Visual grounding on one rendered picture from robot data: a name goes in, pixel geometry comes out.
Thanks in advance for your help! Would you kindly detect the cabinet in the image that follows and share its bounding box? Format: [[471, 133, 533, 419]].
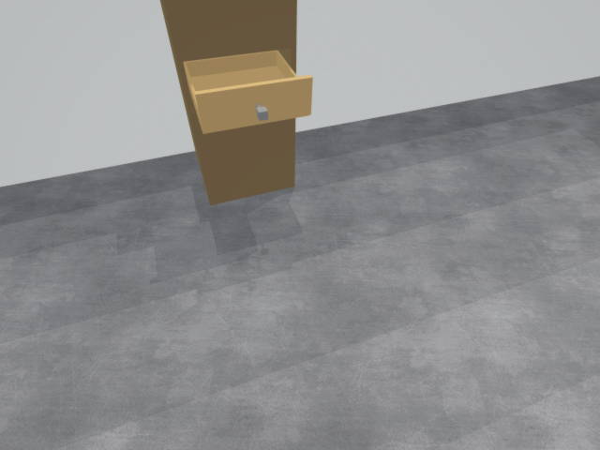
[[160, 0, 297, 205]]

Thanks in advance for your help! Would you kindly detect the handle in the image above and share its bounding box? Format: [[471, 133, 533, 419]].
[[256, 104, 268, 121]]

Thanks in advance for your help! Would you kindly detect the drawer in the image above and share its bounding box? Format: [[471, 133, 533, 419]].
[[184, 51, 313, 134]]

